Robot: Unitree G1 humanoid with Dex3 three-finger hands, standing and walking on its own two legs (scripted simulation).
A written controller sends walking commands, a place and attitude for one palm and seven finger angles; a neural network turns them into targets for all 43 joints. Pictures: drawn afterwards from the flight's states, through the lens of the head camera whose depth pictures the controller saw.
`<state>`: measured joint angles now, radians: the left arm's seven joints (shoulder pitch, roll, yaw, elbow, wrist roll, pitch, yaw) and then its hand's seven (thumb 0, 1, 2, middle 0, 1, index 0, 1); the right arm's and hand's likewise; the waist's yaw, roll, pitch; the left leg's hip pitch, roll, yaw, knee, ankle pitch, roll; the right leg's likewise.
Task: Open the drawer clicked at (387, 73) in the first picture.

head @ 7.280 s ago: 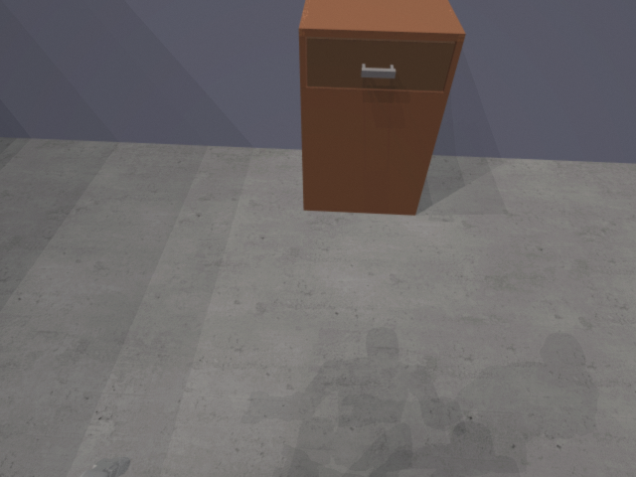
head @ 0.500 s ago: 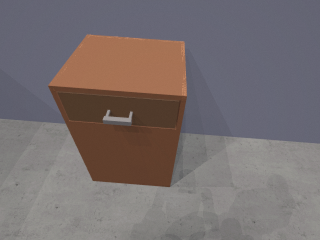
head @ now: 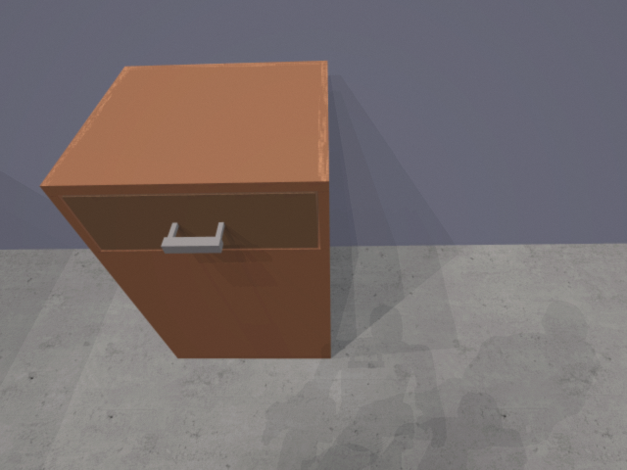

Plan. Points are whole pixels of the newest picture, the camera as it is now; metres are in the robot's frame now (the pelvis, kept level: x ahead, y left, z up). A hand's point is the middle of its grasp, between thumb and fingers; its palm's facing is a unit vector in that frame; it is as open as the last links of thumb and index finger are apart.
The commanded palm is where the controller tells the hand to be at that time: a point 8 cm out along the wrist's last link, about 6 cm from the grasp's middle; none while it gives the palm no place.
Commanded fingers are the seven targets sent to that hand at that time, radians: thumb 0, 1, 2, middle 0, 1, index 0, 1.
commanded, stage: come to a stop and stand still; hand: left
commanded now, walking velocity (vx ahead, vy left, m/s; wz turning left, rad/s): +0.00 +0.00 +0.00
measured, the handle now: (195, 236) +0.52 +0.27 -0.08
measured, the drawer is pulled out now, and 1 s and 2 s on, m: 0.00 0.00 0.00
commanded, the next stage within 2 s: look again from close up in 0.46 s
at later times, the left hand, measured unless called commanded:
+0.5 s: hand out of the picture +0.01 +0.14 -0.16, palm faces +0.06 -0.98 -0.21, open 7.2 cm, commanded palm none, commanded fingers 0.00 0.90 0.90 -0.20 -0.30 -0.20 -0.30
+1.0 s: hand out of the picture -0.01 +0.18 -0.16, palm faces +0.03 -0.98 -0.19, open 7.3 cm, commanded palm none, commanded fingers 0.00 0.90 0.90 -0.20 -0.30 -0.20 -0.30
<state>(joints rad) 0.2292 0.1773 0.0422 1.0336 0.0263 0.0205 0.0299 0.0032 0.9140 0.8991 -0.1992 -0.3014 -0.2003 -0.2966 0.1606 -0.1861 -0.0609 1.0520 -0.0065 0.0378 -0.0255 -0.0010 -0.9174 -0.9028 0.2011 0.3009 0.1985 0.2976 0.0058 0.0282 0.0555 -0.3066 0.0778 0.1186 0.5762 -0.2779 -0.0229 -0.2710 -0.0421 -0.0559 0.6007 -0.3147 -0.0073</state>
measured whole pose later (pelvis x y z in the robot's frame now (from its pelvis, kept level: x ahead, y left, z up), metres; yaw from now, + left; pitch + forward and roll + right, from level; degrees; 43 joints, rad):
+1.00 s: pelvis +0.00 +0.01 +0.01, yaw +0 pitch -1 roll +0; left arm 0.31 0.13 -0.01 1.11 0.01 -0.01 0.03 0.01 0.92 0.90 -0.20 -0.30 -0.20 -0.30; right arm 0.35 -0.13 0.03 1.09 -0.01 -0.03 -0.03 0.01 -0.92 -0.90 0.20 0.30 0.20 0.30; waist 0.00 0.02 -0.01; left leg -0.15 -0.02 0.06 0.46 -0.30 0.03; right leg -0.23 -0.02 -0.06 0.48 -0.25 -0.01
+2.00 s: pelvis +0.00 -0.02 -0.01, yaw -2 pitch +8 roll +1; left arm 0.31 0.36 -0.03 0.00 1.01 0.00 0.32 0.00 0.12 0.56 -0.28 -0.81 -0.28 -0.80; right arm 0.14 -0.19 0.03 0.58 -0.05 0.08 0.00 0.01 -0.91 -0.90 0.20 0.30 0.20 0.30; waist 0.07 0.04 -0.07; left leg -0.43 0.02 0.06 0.69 -0.41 -0.01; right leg -0.53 0.01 -0.03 0.73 -0.35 -0.05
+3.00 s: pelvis -0.01 +0.01 +0.01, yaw -1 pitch +3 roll +0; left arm -0.07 0.44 -0.06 0.10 0.96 -0.03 0.13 0.00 -0.49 0.30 -0.32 -1.20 -0.32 -1.20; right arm 0.18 -0.26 -0.03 0.63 0.01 0.09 -0.01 0.01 -0.91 -0.90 0.20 0.30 0.20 0.30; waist 0.08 0.08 -0.02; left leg -0.24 -0.02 0.05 0.46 -0.29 0.03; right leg -0.32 -0.02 -0.04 0.48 -0.23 -0.01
